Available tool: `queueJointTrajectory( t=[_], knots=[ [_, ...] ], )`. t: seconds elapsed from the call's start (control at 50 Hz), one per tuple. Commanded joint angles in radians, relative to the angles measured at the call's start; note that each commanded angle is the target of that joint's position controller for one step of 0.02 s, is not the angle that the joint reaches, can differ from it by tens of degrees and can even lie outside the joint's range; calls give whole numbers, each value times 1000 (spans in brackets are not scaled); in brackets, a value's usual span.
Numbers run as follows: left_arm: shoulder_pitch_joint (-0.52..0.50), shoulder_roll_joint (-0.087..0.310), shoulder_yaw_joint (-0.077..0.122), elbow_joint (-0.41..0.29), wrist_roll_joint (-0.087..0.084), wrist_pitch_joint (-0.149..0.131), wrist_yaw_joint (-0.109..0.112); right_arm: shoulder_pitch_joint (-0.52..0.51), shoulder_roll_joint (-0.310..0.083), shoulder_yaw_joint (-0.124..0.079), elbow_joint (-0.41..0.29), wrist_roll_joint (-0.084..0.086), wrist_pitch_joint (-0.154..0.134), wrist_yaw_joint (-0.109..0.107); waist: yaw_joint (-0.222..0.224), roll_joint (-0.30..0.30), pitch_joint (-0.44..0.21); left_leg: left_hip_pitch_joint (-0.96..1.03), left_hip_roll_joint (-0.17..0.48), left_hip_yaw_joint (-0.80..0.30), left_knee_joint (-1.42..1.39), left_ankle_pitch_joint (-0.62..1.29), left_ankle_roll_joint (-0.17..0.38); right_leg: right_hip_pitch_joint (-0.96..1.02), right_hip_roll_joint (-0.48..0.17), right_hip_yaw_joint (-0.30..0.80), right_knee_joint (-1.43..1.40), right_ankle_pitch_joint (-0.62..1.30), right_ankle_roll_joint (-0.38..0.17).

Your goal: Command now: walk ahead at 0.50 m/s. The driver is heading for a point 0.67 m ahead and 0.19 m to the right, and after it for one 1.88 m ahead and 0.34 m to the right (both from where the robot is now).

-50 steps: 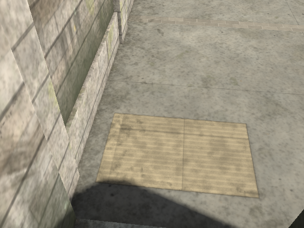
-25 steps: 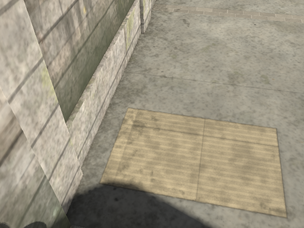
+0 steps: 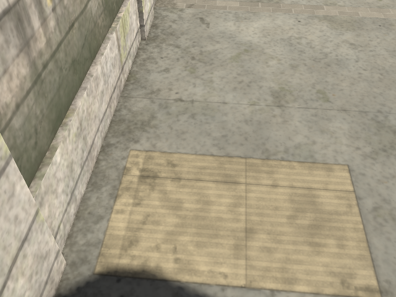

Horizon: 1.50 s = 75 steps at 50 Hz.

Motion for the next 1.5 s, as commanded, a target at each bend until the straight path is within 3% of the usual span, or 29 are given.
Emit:
queueJointTrajectory(
  t=[0.02,0.06,0.08,0.14,0.24,0.28,0.3,0.32,0.34,0.36,0.4,0.44,0.48,0.5,0.56,0.6,0.72,0.76,0.84,0.9,0.94,0.98,1.02,1.04,1.08,1.22,1.4,1.46,1.5],
  knots=[
    [-37,34,-6,-149,10,27,4,-91,-38,33,-57,-44,-18,-56,122,18,155,-161,370,-500,-231,380,241,-222,-170,41,-493,429,105],
    [96,-25,-9,-84,55,35,-1,-76,-128,17,-35,-51,-25,-89,160,73,63,-301,263,-391,-180,461,208,93,-140,-48,-509,636,142],
    [8,62,18,-132,37,25,-13,-17,-118,17,-24,-3,-44,-107,119,95,91,-180,239,-381,-140,286,179,-38,-163,31,-651,814,125],
    [-189,29,0,-202,69,10,-38,56,-50,34,-10,52,-44,-148,15,50,120,-196,107,-217,-58,40,137,155,-109,-47,-1168,1135,114],
    [-154,41,1,-187,56,34,-77,55,-71,7,-15,47,-1,-142,-15,112,124,-161,116,-183,217,103,111,341,-94,-65,-1279,1088,106],
    [-11,86,28,-125,46,35,-87,1,-64,-1,-25,33,12,-130,51,111,82,-151,122,-220,403,236,82,495,-101,-102,-1289,987,90],
    [274,125,57,-32,43,36,-85,-124,-91,-7,-32,28,14,-122,215,132,12,-203,98,-215,614,333,60,753,-154,-105,-1398,1035,65],
    [450,124,63,26,53,26,-63,-117,-66,-13,-15,42,3,-121,315,-68,51,-243,-44,-115,1003,339,-10,873,-150,-206,-1698,1121,37],
    [449,133,33,61,71,0,-74,67,50,-3,3,40,-9,-108,190,-378,55,-652,-218,-145,1479,-581,-64,1155,-330,-11,-1416,1914,-71],
    [380,77,1,74,67,-2,-74,141,33,7,-40,56,-19,-92,78,-443,-33,-826,-145,-235,1452,-553,-74,1228,-396,91,-1189,2103,-123],
    [293,4,-35,63,68,-10,-87,-75,6,11,-106,53,-1,-108,99,-75,-72,-831,-64,-226,1211,-346,-51,1049,-386,96,-1284,1570,-140],
    [228,60,-32,65,82,-11,-75,-83,9,9,-98,43,29,-116,29,42,-56,-753,-38,-212,1101,-60,-41,780,-386,115,-1291,1330,-170],
    [185,82,-45,88,112,-6,-43,-163,67,29,-158,49,41,-110,-28,-98,-21,-708,33,-255,989,66,-66,584,-445,232,-1346,1157,-222],
    [69,3,-75,42,98,-6,-3,-237,21,22,-198,32,52,-114,-63,22,67,-569,55,-281,656,268,-96,392,-372,142,-1386,1067,-190],
    [-11,58,-78,45,80,-11,12,-122,43,15,-126,-1,74,-82,-133,-94,-60,-8,49,-99,450,593,-118,220,-254,-18,-1369,1124,-81],
    [193,23,-67,90,28,-31,40,-356,-19,-6,-189,23,58,-73,21,-81,88,-449,85,-200,260,672,-117,578,-242,64,-1286,679,-116],
    [450,29,-11,134,61,-49,39,-630,-35,-23,-259,82,-22,-13,184,-132,188,-819,121,-246,118,381,-76,793,-341,415,-1202,240,-212],
    [305,35,-8,78,38,-35,63,-586,-11,-14,-236,50,-20,2,163,-13,215,-425,104,-189,-130,820,-88,430,-263,247,-1161,-14,-156],
    [202,87,19,29,33,3,44,-562,-35,-26,-267,83,11,5,195,-56,201,-82,74,-122,-313,702,-86,328,-198,176,-1091,-54,-96],
    [169,61,34,78,58,4,30,-165,-159,-86,-120,54,11,-23,20,-81,17,289,155,-83,-439,833,-39,382,-133,104,-633,25,-12],
    [159,-54,16,119,18,-22,-8,266,-154,-76,16,-15,10,-25,-203,124,-48,721,240,-122,-211,868,-18,-58,82,34,102,-440,90],
    [276,-56,9,51,-26,-65,-17,209,-166,-60,27,-5,17,-16,-69,475,-124,710,303,-210,15,970,-69,-395,22,29,333,-295,82],
    [108,-105,-14,-91,-44,-44,25,118,-238,-77,75,3,23,-15,7,341,-158,522,434,-608,-376,109,40,-454,-50,-68,254,14,43],
    [18,-78,-17,-102,-57,-15,40,66,-157,-47,62,-12,16,-19,-1,196,-72,421,468,-679,-450,-9,67,-489,-81,-44,267,81,26],
    [7,-41,-11,-117,-12,13,34,-74,12,17,54,-36,-19,-30,68,80,56,149,414,-496,-309,197,-18,-417,-108,88,23,349,-22],
    [-207,-40,-20,-245,19,6,-12,94,-88,16,68,-6,-50,-124,37,90,130,194,272,-152,-404,771,-27,-234,-56,35,-765,690,52],
    [-474,-49,-21,-390,0,8,-79,199,-107,-14,46,-15,-28,-125,-28,86,167,421,230,120,-375,1219,-150,-38,8,-206,-1055,527,-31],
    [-392,-9,-4,-383,30,5,-92,138,-178,-42,0,8,-37,-144,64,163,74,333,262,130,-125,1583,-97,283,64,-329,-1103,331,-62],
    [35,122,56,-247,39,3,-71,-80,-216,-59,-94,33,-85,-121,317,74,-71,17,164,129,444,1172,-91,851,16,-135,-1463,611,-192]
  ],
)
Keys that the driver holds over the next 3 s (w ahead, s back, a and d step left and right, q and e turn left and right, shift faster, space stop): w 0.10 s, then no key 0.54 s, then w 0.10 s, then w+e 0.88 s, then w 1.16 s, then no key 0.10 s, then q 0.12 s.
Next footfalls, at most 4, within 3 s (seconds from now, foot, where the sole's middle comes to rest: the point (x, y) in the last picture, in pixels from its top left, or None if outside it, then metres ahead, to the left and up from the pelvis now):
0.32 right None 0.23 -0.15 -0.96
0.92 left None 0.54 0.17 -1.17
1.50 right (206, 272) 0.84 -0.05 -1.17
1.90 left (189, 211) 1.18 0.02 -1.17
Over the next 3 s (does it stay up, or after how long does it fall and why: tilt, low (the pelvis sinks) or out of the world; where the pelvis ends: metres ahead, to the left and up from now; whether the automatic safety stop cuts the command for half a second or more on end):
stays up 1.44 -0.28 -0.41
